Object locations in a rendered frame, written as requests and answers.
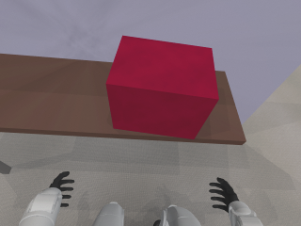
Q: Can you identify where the robot left forearm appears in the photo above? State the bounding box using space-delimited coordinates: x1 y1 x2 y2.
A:
19 187 63 226

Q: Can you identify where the right robot thigh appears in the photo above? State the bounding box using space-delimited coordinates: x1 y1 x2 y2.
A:
160 206 201 226

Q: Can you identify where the right robot hand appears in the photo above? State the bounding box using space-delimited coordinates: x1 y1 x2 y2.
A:
209 177 239 212

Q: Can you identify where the left robot hand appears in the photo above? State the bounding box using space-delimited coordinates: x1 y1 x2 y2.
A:
49 171 75 207

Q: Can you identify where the robot thigh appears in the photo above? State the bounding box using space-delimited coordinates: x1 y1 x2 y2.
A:
92 203 124 226
160 206 201 226

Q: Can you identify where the table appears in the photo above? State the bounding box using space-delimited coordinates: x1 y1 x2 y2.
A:
0 53 246 174

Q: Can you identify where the carton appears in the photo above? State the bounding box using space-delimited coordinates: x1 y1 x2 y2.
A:
105 35 219 139

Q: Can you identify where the robot right forearm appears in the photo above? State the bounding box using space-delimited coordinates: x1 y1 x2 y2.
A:
229 201 263 226

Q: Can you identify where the left robot thigh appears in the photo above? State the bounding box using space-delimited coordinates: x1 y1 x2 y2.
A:
92 203 124 226

